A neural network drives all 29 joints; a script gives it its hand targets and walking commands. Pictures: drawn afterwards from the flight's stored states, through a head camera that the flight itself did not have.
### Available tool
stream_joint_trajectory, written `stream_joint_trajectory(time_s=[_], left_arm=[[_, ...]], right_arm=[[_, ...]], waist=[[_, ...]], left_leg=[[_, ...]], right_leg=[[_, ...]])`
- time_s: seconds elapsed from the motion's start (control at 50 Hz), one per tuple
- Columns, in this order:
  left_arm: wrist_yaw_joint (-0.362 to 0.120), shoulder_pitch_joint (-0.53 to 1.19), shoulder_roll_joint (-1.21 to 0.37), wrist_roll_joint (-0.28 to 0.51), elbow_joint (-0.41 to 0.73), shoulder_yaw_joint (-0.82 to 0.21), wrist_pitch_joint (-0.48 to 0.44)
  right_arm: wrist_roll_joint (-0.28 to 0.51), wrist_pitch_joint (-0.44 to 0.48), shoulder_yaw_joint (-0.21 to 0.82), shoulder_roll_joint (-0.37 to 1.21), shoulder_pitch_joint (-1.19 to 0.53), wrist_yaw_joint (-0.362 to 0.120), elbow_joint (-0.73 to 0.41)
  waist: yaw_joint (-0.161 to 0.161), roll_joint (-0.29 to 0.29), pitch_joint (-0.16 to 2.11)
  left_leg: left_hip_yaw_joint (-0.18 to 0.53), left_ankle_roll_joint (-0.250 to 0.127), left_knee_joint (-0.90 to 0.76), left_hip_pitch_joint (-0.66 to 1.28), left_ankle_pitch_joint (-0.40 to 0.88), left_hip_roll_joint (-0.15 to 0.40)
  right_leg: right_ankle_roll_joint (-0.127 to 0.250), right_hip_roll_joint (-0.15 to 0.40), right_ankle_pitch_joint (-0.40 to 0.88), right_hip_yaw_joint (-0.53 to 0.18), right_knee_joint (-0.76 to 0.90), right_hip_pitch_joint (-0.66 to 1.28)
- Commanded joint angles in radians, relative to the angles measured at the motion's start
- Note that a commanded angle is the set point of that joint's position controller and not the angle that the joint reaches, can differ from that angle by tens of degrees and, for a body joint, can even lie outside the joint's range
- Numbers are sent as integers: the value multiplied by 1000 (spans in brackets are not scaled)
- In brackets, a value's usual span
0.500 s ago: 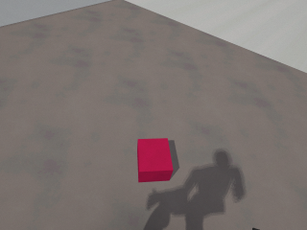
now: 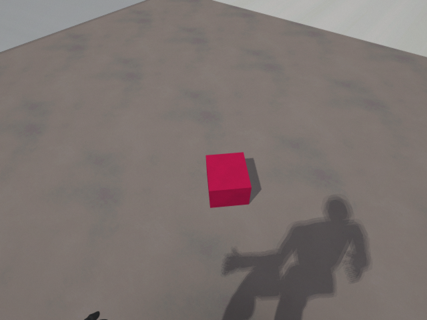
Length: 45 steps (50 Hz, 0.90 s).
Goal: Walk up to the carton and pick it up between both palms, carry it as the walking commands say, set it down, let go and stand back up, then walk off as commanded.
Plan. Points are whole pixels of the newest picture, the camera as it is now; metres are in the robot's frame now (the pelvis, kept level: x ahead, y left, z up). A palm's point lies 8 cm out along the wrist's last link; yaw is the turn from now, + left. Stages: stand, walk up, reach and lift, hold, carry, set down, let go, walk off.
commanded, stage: walk off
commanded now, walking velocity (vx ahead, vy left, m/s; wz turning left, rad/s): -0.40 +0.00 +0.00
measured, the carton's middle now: (227, 179) +0.92 -0.05 -0.68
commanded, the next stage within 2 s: none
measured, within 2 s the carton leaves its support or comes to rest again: neither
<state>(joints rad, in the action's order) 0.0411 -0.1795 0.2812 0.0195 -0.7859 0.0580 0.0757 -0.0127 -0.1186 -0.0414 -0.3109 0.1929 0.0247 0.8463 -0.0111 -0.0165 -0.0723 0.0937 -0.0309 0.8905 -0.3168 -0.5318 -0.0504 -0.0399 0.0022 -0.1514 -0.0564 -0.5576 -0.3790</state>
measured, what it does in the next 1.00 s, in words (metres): walks backwards: left foot, then right foot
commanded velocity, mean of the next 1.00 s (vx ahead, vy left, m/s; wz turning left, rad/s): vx -0.40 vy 0.00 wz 0.00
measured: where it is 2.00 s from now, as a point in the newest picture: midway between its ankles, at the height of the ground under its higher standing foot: outside the picture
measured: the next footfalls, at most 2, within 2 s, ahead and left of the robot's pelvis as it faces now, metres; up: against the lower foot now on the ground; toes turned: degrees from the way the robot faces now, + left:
left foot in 0.04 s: +0.01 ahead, +0.11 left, +0.00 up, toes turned -5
right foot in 0.48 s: -0.29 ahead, -0.09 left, +0.00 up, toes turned +1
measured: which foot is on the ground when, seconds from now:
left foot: up 0.00-0.02, down 0.04-0.46, up 0.48-0.80, down 0.82-1.00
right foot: down 0.00-0.06, up 0.08-0.46, down 0.48-0.82, up 0.84-1.00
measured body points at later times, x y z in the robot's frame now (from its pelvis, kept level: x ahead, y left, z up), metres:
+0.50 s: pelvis -0.25 +0.03 +0.00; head -0.23 +0.03 +0.45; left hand -0.17 +0.31 -0.14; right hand -0.17 -0.26 -0.13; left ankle -0.05 +0.12 -0.70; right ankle -0.33 -0.09 -0.73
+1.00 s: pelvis -0.45 +0.10 +0.02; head -0.42 +0.15 +0.46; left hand -0.34 +0.36 -0.14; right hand -0.38 -0.18 -0.09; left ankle -0.36 +0.19 -0.72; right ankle -0.50 -0.07 -0.60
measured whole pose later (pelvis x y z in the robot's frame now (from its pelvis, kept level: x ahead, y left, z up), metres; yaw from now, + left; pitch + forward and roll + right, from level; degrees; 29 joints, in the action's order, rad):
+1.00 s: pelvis -0.45 +0.10 +0.02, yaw -2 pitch -3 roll -5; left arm 0.02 -0.17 0.28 0.02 -0.85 0.07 0.11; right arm -0.01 -0.11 -0.04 -0.23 0.19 0.02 0.86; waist 0.00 0.03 -0.12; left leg 0.07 -0.03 0.52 -0.32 -0.15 0.02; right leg -0.03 -0.13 -0.46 -0.12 -1.27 -0.43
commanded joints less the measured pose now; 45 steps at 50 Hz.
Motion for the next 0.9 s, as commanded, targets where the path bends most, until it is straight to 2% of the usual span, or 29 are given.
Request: stream_joint_trajectory(time_s=[0.0,0.02,0.04,0.06,0.08,0.1,0.12,0.18,0.26,0.3,0.36,0.4,0.42,0.44,0.46,0.48,0.5,0.52,0.54,0.6,0.64,0.68,0.74,0.78,0.8,0.82,0.84,0.86,0.88], left_arm=[[-7,4,166,-60,47,49,11],[-7,-33,157,-49,39,41,7],[-5,23,116,-40,75,41,10],[4,110,142,-64,86,50,22],[-5,107,124,-57,68,55,36],[-17,37,124,-42,34,61,43],[-28,-50,133,-41,12,68,41],[-21,-106,138,-50,-32,61,29],[-10,-81,100,-24,-44,44,33],[-8,-125,98,-9,-71,35,35],[1,-190,65,-3,-127,33,38],[12,-232,56,-8,-159,35,36],[13,-277,73,-19,-185,39,34],[10,-216,144,-31,-155,48,30],[-2,-7,196,-44,-50,35,34],[-1,39,296,-59,-19,68,40],[0,163,250,-70,-9,45,39],[10,293,186,-66,20,36,31],[6,360,155,-72,52,26,33],[16,181,125,-47,44,25,1],[16,0,107,-43,12,28,-17],[20,-55,116,-47,1,33,-20],[2,-9,144,-63,25,46,-2],[-8,6,167,-55,24,44,0],[-14,-31,122,-46,20,37,-6],[-16,-19,75,-36,59,38,-8],[1,47,128,-51,57,54,10],[-3,48,119,-44,36,54,26],[-12,0,122,-36,15,59,30]], right_arm=[[38,11,-32,-57,148,-15,4],[22,16,-36,-67,150,-12,12],[10,24,-53,-182,158,-18,-17],[-24,24,-67,-249,123,-17,-45],[-40,22,-61,-224,64,0,-62],[-36,25,-47,-189,-79,14,-83],[-35,24,-47,-162,-213,15,-123],[-11,27,-42,-104,-215,16,-141],[-4,19,-53,-135,-121,30,-96],[-2,22,-54,-132,-129,33,-79],[-2,6,-65,-147,-34,43,-45],[13,6,-76,-177,-13,42,-33],[18,9,-71,-142,7,42,-28],[31,12,-64,-93,30,33,-31],[8,8,-55,-24,130,31,2],[-24,3,-69,-79,-93,36,-81],[-22,4,-64,-84,-109,29,-87],[-21,3,-83,-131,-42,22,-55],[-6,5,-81,-137,85,16,-3],[-14,12,-83,-147,54,4,-17],[-3,32,-57,-82,-35,-5,-57],[8,28,-43,-63,-64,-4,-73],[27,26,-23,-32,1,-11,-58],[25,27,-29,-37,75,-14,-30],[12,32,-35,-66,105,-9,-17],[-8,43,-56,-206,103,-13,-39],[-12,38,-61,-205,135,-17,-47],[-19,43,-48,-173,58,-10,-65],[-24,37,-46,-161,-49,4,-81]], waist=[[1,253,175],[2,179,167],[-53,-264,128],[-114,-329,24],[-68,-186,-23],[40,-128,-48],[100,-158,-32],[56,-181,1],[16,-199,14],[39,-252,-8],[9,-332,26],[33,-262,28],[35,-186,0],[44,180,4],[-42,232,16],[64,260,-122],[-5,280,-205],[-62,162,-195],[-102,188,-136],[-11,118,30],[89,158,123],[85,227,86],[58,294,129],[13,242,147],[9,135,150],[-6,-316,145],[-84,-318,143],[-36,-232,95],[30,-161,15]], left_leg=[[-72,31,-428,120,124,32],[-53,27,-538,196,252,39],[326,-65,-685,176,188,320],[491,-193,-722,-142,316,535],[430,-179,-735,-341,168,461],[302,-105,-722,-399,139,359],[222,-73,-714,-341,154,308],[157,-95,-667,-138,258,267],[217,-70,-718,32,180,275],[236,-60,-740,29,167,288],[248,-35,-792,44,108,295],[209,37,-804,7,159,244],[150,74,-679,-47,97,183],[24,100,-321,-151,-32,59],[-22,107,106,-231,-121,-92],[71,88,324,-173,-159,-106],[112,76,459,-77,-78,-85],[110,71,606,-50,60,-121],[82,85,633,-110,76,-115],[113,101,506,-279,52,-64],[78,116,339,-357,13,-37],[52,102,171,-319,-28,12],[-50,78,-150,-60,13,52],[-83,70,-473,114,236,53],[-30,68,-582,215,362,73],[324,-26,-640,238,598,393],[431,-154,-640,-16,720,514],[361,-136,-652,-123,610,451],[254,-110,-648,-227,442,375]], right_leg=[[161,230,192,-267,199,201],[104,195,18,-236,180,79],[5,-41,-330,-15,-89,-194],[-12,-161,-549,-56,-508,-163],[7,-155,-488,-203,-701,-34],[25,-163,-353,-203,-808,28],[17,-170,-282,-160,-871,20],[-26,-163,-268,-75,-905,-21],[-36,-123,-343,-28,-558,22],[-1,-86,-389,-17,-349,96],[45,-63,-419,53,-69,244],[80,-65,-279,101,174,368],[102,-34,-227,29,237,357],[157,139,-306,-211,386,287],[165,378,-205,-381,303,105],[289,483,-373,-398,463,-373],[249,369,-382,-288,454,-499],[189,270,-278,-212,429,-450],[181,220,-114,-129,341,-263],[231,277,503,-200,137,310],[256,285,770,-217,56,562],[269,309,920,-239,29,530],[212,240,745,-187,68,346],[169,217,454,-189,45,218],[109,167,199,-165,32,86],[16,-39,-237,38,-197,-159],[9,-135,-558,-57,-526,-83],[39,-154,-507,-189,-702,-8],[46,-143,-417,-188,-770,13]])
